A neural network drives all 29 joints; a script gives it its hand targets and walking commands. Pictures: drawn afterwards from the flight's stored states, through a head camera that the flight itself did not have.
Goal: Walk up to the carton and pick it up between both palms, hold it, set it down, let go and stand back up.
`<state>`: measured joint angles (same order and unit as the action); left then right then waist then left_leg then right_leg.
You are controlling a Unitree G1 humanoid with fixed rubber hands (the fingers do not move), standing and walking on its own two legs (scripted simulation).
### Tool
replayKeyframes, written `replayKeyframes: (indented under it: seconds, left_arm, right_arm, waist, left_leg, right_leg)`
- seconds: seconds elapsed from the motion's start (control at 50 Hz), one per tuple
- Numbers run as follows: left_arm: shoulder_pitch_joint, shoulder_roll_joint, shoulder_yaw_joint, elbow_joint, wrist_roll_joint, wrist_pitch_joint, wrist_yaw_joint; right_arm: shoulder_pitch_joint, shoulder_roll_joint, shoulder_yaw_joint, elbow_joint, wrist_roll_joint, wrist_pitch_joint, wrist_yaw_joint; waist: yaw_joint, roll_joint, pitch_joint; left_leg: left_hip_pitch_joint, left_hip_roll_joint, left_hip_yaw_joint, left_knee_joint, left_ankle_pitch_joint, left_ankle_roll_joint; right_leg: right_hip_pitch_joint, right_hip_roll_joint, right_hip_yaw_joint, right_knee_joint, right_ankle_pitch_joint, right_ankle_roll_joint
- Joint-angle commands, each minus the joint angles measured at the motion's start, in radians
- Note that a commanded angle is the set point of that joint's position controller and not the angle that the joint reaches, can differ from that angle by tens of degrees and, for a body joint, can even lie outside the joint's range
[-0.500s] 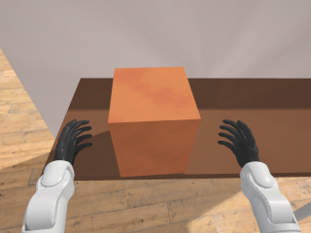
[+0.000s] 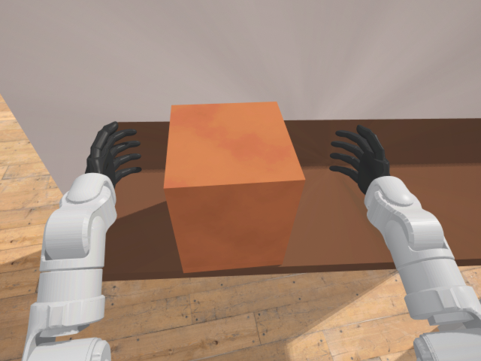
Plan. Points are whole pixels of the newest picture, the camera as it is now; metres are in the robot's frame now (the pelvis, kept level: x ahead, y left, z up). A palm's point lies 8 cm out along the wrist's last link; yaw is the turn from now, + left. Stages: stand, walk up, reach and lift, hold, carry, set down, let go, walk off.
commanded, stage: reach and lift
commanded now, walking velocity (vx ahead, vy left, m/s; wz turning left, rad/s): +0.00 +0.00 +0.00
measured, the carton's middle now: (229, 188) +0.43 +0.02 +0.05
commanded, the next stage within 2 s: none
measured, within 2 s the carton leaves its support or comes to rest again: neither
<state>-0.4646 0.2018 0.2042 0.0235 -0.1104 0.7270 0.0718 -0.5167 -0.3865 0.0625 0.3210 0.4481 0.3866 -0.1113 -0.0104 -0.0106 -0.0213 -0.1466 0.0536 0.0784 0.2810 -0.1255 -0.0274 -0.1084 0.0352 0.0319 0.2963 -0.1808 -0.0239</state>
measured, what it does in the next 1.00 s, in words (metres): stands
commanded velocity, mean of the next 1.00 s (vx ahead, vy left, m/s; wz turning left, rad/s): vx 0.00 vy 0.00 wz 0.00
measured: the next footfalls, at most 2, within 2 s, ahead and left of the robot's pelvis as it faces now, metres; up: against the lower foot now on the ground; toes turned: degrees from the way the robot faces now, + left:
none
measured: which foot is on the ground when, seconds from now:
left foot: down 0.00-1.00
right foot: down 0.00-1.00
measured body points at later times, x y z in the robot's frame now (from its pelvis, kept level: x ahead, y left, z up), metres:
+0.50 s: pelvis +0.00 +0.00 +0.00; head -0.01 +0.00 +0.45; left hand +0.42 +0.22 +0.23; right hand +0.45 -0.20 +0.22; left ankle +0.01 +0.14 -0.75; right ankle -0.01 -0.10 -0.75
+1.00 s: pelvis +0.00 +0.00 +0.00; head +0.01 +0.01 +0.45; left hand +0.43 +0.22 +0.18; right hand +0.46 -0.18 +0.18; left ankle +0.01 +0.14 -0.75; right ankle -0.01 -0.10 -0.75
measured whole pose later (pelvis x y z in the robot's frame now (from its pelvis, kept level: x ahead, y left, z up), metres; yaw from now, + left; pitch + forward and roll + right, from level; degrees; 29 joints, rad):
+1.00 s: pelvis +0.00 +0.00 +0.00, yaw +2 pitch +4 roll -1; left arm -0.91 0.28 0.09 0.70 -0.12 0.47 0.07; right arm -0.99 -0.38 0.08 1.01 0.44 0.25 -0.03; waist 0.02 -0.02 -0.08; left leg -0.27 0.06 0.02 0.34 -0.14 -0.03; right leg -0.20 0.04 0.00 0.30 -0.17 -0.03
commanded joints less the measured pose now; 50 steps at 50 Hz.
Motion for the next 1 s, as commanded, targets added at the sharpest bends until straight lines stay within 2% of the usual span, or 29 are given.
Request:
replayKeyframes:
  seconds: [0.0, 0.02, 0.04, 0.1, 0.16, 0.24, 0.26, 0.32, 0.36, 0.38, 0.4, 0.44, 0.5, 0.52, 0.54, 0.58, 0.62, 0.64, 0.66, 0.68, 0.7, 0.76, 0.8, 0.86, 0.88, 0.9, 0.92, 0.94, 0.98]
  left_arm:
    - [-0.338, 0.134, 0.012, -0.111, -0.012, -0.017, 0.002]
    - [-0.341, 0.140, 0.019, -0.101, -0.010, -0.016, 0.007]
    - [-0.361, 0.146, 0.021, -0.098, -0.006, -0.009, 0.010]
    - [-0.430, 0.150, 0.004, -0.031, -0.031, 0.005, 0.011]
    - [-0.484, 0.178, -0.002, 0.042, -0.043, -0.010, 0.015]
    - [-0.569, 0.202, 0.008, 0.120, -0.027, -0.018, 0.016]
    - [-0.593, 0.207, -0.006, 0.121, -0.026, -0.017, 0.017]
    - [-0.687, 0.216, -0.031, 0.219, -0.040, -0.031, 0.015]
    - [-0.733, 0.234, -0.030, 0.258, -0.048, -0.047, 0.020]
    - [-0.753, 0.238, -0.031, 0.260, -0.057, -0.058, 0.022]
    - [-0.765, 0.242, -0.034, 0.271, -0.056, -0.063, 0.024]
    - [-0.804, 0.249, -0.049, 0.362, -0.065, -0.065, 0.021]
    - [-0.846, 0.265, -0.054, 0.388, -0.061, -0.083, 0.019]
    - [-0.869, 0.275, -0.053, 0.453, -0.054, -0.081, 0.015]
    - [-0.863, 0.266, -0.058, 0.489, -0.050, -0.082, 0.014]
    - [-0.913, 0.270, -0.078, 0.476, -0.061, -0.095, 0.014]
    - [-0.933, 0.262, -0.099, 0.504, -0.071, -0.111, 0.010]
    - [-0.936, 0.272, -0.086, 0.550, -0.063, -0.116, 0.009]
    - [-0.953, 0.261, -0.101, 0.532, -0.065, -0.129, 0.010]
    - [-0.961, 0.258, -0.117, 0.575, -0.074, -0.141, 0.007]
    - [-0.970, 0.255, -0.125, 0.552, -0.078, -0.153, 0.008]
    - [-0.936, 0.244, -0.120, 0.629, -0.061, -0.178, 0.004]
    - [-0.856, 0.217, -0.105, 0.642, -0.024, -0.199, -0.003]
    - [-0.809, 0.214, -0.087, 0.600, 0.001, -0.237, -0.014]
    - [-0.786, 0.194, -0.089, 0.606, 0.002, -0.251, -0.016]
    - [-0.832, 0.205, -0.081, 0.512, 0.004, -0.269, -0.011]
    - [-0.822, 0.185, -0.101, 0.516, -0.001, -0.279, -0.005]
    - [-0.839, 0.184, -0.097, 0.530, -0.004, -0.291, -0.002]
    - [-0.865, 0.194, -0.093, 0.523, -0.015, -0.313, 0.010]
  right_arm:
    - [-0.371, -0.137, -0.047, -0.095, 0.016, -0.024, 0.002]
    - [-0.386, -0.142, -0.035, -0.082, 0.031, -0.024, 0.005]
    - [-0.420, -0.156, -0.039, -0.067, 0.044, -0.023, 0.007]
    - [-0.475, -0.182, -0.050, 0.012, 0.038, -0.011, 0.015]
    - [-0.543, -0.180, -0.034, 0.079, 0.043, -0.013, 0.026]
    - [-0.636, -0.196, -0.019, 0.141, 0.055, -0.023, 0.041]
    - [-0.649, -0.206, -0.024, 0.174, 0.059, -0.019, 0.040]
    - [-0.725, -0.197, -0.014, 0.281, 0.059, -0.011, 0.049]
    - [-0.787, -0.199, 0.000, 0.319, 0.066, -0.014, 0.054]
    - [-0.810, -0.210, -0.003, 0.300, 0.062, -0.023, 0.055]
    - [-0.833, -0.213, -0.005, 0.318, 0.057, -0.025, 0.057]
    - [-0.883, -0.214, 0.014, 0.382, 0.074, -0.022, 0.065]
    - [-0.907, -0.219, 0.023, 0.440, 0.077, -0.037, 0.067]
    - [-0.940, -0.212, 0.036, 0.483, 0.083, -0.033, 0.066]
    - [-0.937, -0.225, 0.038, 0.519, 0.081, -0.031, 0.069]
    - [-0.978, -0.227, 0.038, 0.511, 0.082, -0.041, 0.071]
    - [-0.995, -0.211, 0.043, 0.541, 0.088, -0.045, 0.073]
    - [-1.002, -0.208, 0.058, 0.575, 0.086, -0.043, 0.078]
    - [-1.005, -0.216, 0.048, 0.585, 0.087, -0.048, 0.081]
    - [-1.013, -0.197, 0.048, 0.614, 0.082, -0.047, 0.083]
    - [-1.015, -0.209, 0.033, 0.608, 0.075, -0.056, 0.085]
    - [-1.008, -0.192, 0.048, 0.650, 0.063, -0.071, 0.089]
    - [-0.934, -0.178, 0.056, 0.678, 0.060, -0.089, 0.088]
    - [-0.880, -0.137, 0.057, 0.615, 0.047, -0.127, 0.081]
    - [-0.861, -0.138, 0.036, 0.631, 0.034, -0.139, 0.082]
    - [-0.883, -0.162, -0.003, 0.546, 0.016, -0.156, 0.078]
    - [-0.869, -0.138, -0.008, 0.564, 0.005, -0.162, 0.079]
    - [-0.885, -0.140, -0.027, 0.571, -0.011, -0.169, 0.077]
    - [-0.924, -0.133, -0.037, 0.519, -0.030, -0.179, 0.073]
  waist:
    - [0.005, -0.002, -0.323]
    - [0.016, -0.015, -0.318]
    - [0.017, 0.005, -0.319]
    - [-0.003, 0.011, -0.315]
    - [0.015, -0.010, -0.346]
    - [0.026, 0.001, -0.403]
    - [0.008, 0.014, -0.381]
    - [0.018, 0.017, -0.358]
    - [0.030, -0.003, -0.386]
    - [0.020, 0.005, -0.435]
    - [0.023, 0.017, -0.445]
    - [0.033, -0.005, -0.417]
    - [0.038, -0.014, -0.461]
    - [0.042, -0.019, -0.422]
    - [0.034, -0.020, -0.402]
    - [0.035, 0.016, -0.430]
    - [0.030, 0.000, -0.450]
    - [0.034, -0.020, -0.413]
    - [0.035, 0.009, -0.432]
    - [0.025, 0.001, -0.422]
    - [0.028, 0.016, -0.445]
    - [0.028, 0.002, -0.430]
    - [0.033, 0.012, -0.385]
    - [0.049, -0.023, -0.410]
    - [0.032, -0.006, -0.387]
    - [0.040, 0.019, -0.471]
    - [0.028, 0.043, -0.446]
    - [0.023, 0.036, -0.433]
    - [0.035, 0.025, -0.466]
  left_leg:
    - [0.237, -0.047, -0.042, 0.039, 0.170, 0.019]
    - [0.239, -0.043, -0.047, 0.045, 0.199, 0.019]
    - [0.245, -0.047, -0.048, 0.046, 0.203, 0.015]
    - [0.240, -0.038, -0.052, 0.042, 0.150, 0.008]
    - [0.221, -0.039, -0.057, 0.051, 0.158, 0.014]
    - [0.208, -0.043, -0.055, 0.065, 0.192, 0.017]
    - [0.217, -0.036, -0.060, 0.059, 0.192, 0.015]
    - [0.181, -0.039, -0.063, 0.051, 0.132, 0.019]
    - [0.169, -0.037, -0.062, 0.056, 0.143, 0.024]
    - [0.168, -0.040, -0.059, 0.063, 0.159, 0.022]
    - [0.183, -0.036, -0.063, 0.065, 0.174, 0.021]
    - [0.169, -0.034, -0.070, 0.069, 0.170, 0.026]
    - [0.171, -0.037, -0.065, 0.081, 0.213, 0.023]
    - [0.147, -0.038, -0.060, 0.079, 0.187, 0.029]
    - [0.146, -0.033, -0.065, 0.067, 0.178, 0.029]
    - [0.139, -0.039, -0.055, 0.074, 0.194, 0.023]
    - [0.145, -0.040, -0.065, 0.082, 0.204, 0.022]
    - [0.128, -0.037, -0.064, 0.075, 0.177, 0.025]
    - [0.140, -0.036, -0.061, 0.066, 0.168, 0.021]
    - [0.140, -0.031, -0.073, 0.075, 0.172, 0.020]
    - [0.156, -0.032, -0.064, 0.079, 0.177, 0.013]
    - [0.145, -0.037, -0.073, 0.090, 0.207, 0.014]
    - [0.164, -0.035, -0.073, 0.084, 0.236, 0.013]
    - [0.143, -0.041, -0.061, 0.085, 0.258, 0.018]
    - [0.145, -0.037, -0.066, 0.079, 0.250, 0.012]
    - [0.171, -0.040, -0.059, 0.081, 0.269, -0.002]
    - [0.169, -0.041, -0.061, 0.091, 0.258, -0.008]
    - [0.180, -0.039, -0.065, 0.100, 0.248, -0.008]
    - [0.167, -0.041, -0.059, 0.093, 0.198, 0.004]
  right_leg:
    - [-0.053, 0.018, -0.013, -0.017, 0.340, 0.068]
    - [-0.056, 0.023, -0.011, -0.015, 0.363, 0.065]
    - [-0.072, 0.025, -0.012, -0.015, 0.347, 0.063]
    - [-0.101, 0.021, -0.016, -0.031, 0.287, 0.055]
    - [-0.093, 0.019, -0.019, -0.016, 0.315, 0.063]
    - [-0.051, 0.018, -0.012, -0.008, 0.349, 0.068]
    - [-0.062, 0.019, -0.017, -0.009, 0.353, 0.066]
    - [-0.102, 0.011, -0.011, -0.021, 0.282, 0.062]
    - [-0.083, 0.010, -0.007, -0.016, 0.310, 0.062]
    - [-0.071, 0.009, -0.011, -0.012, 0.323, 0.067]
    - [-0.062, 0.011, -0.011, -0.007, 0.335, 0.066]
    - [-0.083, 0.015, -0.019, -0.010, 0.321, 0.067]
    - [-0.049, 0.014, -0.019, 0.001, 0.376, 0.071]
    - [-0.054, 0.010, -0.016, -0.001, 0.362, 0.072]
    - [-0.058, 0.013, -0.020, -0.006, 0.338, 0.072]
    - [-0.050, 0.011, -0.018, -0.003, 0.354, 0.067]
    - [-0.064, 0.013, -0.025, -0.003, 0.365, 0.072]
    - [-0.066, 0.011, -0.019, -0.012, 0.327, 0.071]
    - [-0.073, 0.009, -0.021, -0.017, 0.303, 0.070]
    - [-0.087, 0.013, -0.029, -0.019, 0.292, 0.064]
    - [-0.100, 0.014, -0.027, -0.019, 0.299, 0.064]
    - [-0.088, 0.017, -0.034, -0.012, 0.319, 0.064]
    - [-0.061, 0.019, -0.033, -0.014, 0.336, 0.062]
    - [-0.014, 0.025, -0.038, -0.002, 0.368, 0.074]
    - [-0.038, 0.025, -0.043, -0.006, 0.339, 0.069]
    - [-0.039, 0.028, -0.047, -0.009, 0.347, 0.070]
    - [-0.062, 0.026, -0.044, -0.012, 0.320, 0.064]
    - [-0.096, 0.028, -0.054, -0.014, 0.291, 0.059]
    - [-0.122, 0.021, -0.052, -0.015, 0.257, 0.063]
